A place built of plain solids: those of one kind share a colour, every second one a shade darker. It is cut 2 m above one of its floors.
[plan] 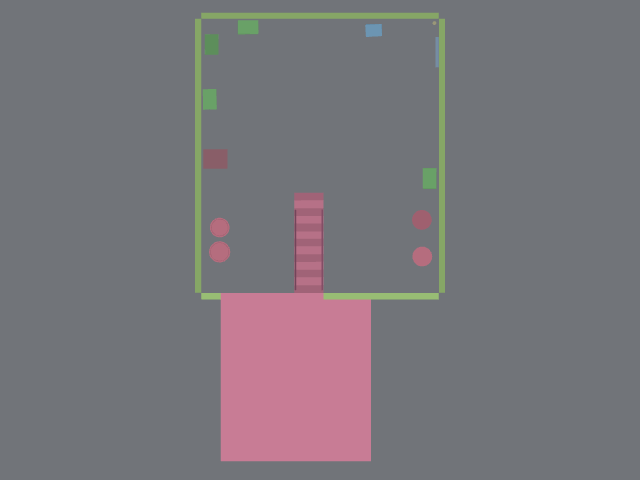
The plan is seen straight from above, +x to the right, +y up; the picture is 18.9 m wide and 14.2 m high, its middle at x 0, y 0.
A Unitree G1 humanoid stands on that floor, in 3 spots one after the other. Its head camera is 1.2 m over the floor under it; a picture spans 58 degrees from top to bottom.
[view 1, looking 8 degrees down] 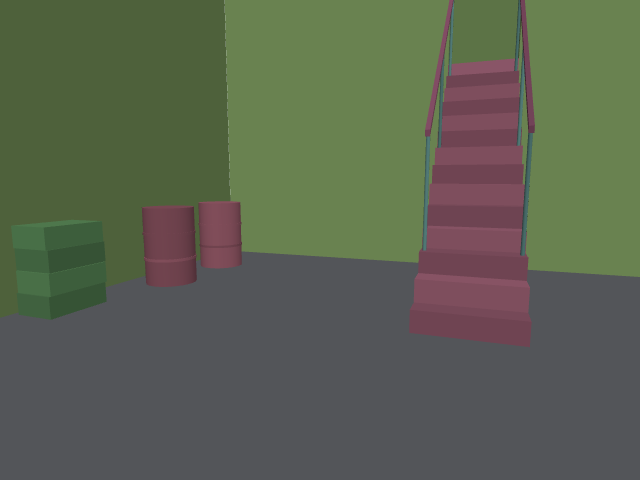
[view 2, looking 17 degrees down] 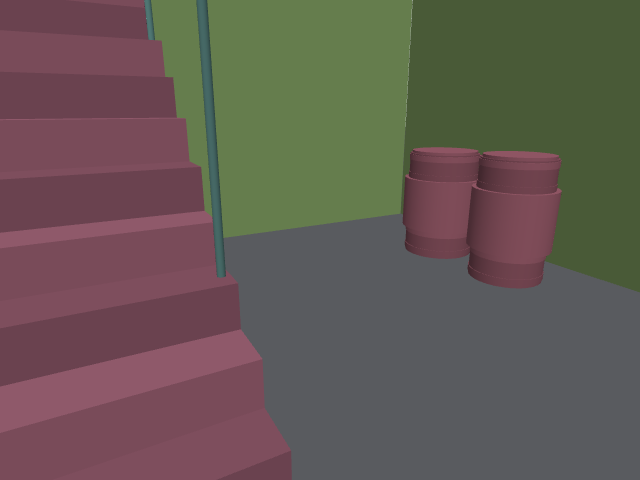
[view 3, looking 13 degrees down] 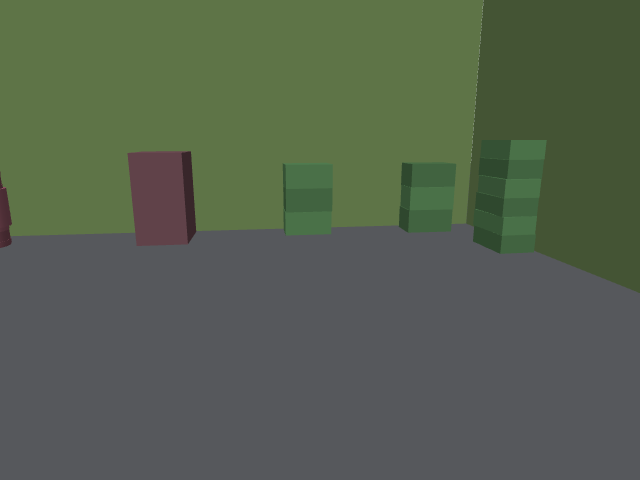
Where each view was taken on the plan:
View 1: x -0.36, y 4.72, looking -70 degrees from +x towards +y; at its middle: wall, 6.75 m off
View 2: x -0.33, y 2.40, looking -118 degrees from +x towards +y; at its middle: ground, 4.10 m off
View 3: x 2.40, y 3.54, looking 172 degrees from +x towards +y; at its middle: ground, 5.33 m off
